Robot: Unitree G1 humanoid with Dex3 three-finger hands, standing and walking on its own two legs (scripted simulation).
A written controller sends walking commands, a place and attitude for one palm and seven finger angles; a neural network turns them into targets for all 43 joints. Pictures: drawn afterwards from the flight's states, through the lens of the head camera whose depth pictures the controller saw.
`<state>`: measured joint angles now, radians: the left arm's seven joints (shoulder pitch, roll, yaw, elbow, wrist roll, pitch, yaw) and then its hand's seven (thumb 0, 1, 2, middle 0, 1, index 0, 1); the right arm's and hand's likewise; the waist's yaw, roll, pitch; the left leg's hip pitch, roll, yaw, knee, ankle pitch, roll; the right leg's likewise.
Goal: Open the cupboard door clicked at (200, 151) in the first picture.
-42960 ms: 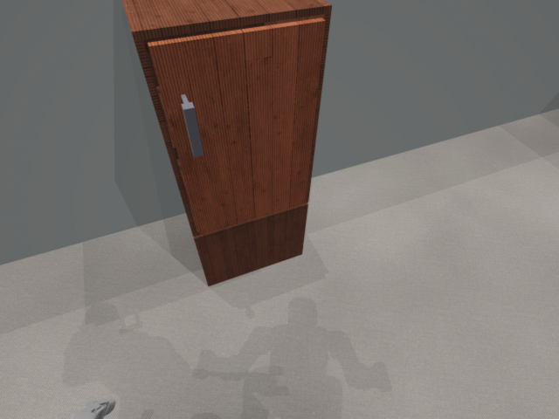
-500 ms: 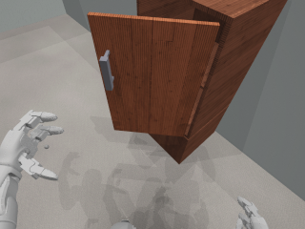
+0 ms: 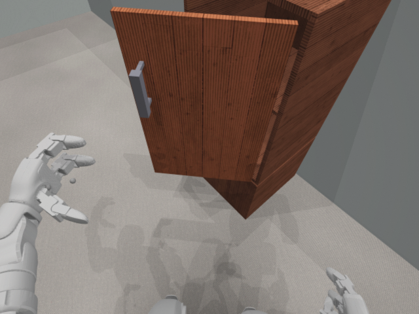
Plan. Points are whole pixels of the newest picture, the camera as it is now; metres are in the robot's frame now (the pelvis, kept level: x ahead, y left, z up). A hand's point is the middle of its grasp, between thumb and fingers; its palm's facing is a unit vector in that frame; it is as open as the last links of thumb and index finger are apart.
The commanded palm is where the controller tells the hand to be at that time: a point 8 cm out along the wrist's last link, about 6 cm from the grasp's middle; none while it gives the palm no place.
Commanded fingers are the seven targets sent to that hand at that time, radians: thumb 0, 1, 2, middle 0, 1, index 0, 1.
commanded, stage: move the hooked fingers beside the handle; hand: left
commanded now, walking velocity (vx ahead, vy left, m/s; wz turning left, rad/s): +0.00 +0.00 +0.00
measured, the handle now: (143, 90) +0.60 +0.19 +0.06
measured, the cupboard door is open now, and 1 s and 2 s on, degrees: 43 43 43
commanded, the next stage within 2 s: none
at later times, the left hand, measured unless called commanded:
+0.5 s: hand (90, 151) +0.39 +0.26 +0.07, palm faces -0.06 -1.00 +0.00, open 14.0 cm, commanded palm +0.38 +0.31 +0.08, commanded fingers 0.00 -0.50 0.30 -0.30 -1.20 -0.30 -1.20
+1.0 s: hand (109, 118) +0.49 +0.25 +0.07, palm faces -0.06 -1.00 -0.01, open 14.0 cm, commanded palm +0.48 +0.30 +0.07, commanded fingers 0.00 -0.50 0.30 -0.30 -1.20 -0.30 -1.20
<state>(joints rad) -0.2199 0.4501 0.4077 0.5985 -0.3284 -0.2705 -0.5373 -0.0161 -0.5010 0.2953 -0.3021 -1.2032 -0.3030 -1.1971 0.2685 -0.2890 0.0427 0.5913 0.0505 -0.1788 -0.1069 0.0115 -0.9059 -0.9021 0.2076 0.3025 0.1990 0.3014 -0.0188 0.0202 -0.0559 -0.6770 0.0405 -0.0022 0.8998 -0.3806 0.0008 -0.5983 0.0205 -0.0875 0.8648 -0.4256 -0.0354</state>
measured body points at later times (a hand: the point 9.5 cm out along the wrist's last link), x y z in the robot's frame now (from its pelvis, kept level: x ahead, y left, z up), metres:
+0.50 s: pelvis +0.01 +0.02 +0.00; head +0.08 +0.04 +0.44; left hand +0.39 +0.31 +0.07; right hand +0.10 -0.25 -0.10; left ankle +0.04 +0.12 -0.69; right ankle +0.01 -0.10 -0.69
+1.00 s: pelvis +0.00 +0.02 -0.02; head +0.11 +0.04 +0.41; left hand +0.49 +0.30 +0.07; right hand +0.01 -0.26 -0.12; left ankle +0.04 +0.12 -0.69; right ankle +0.01 -0.10 -0.69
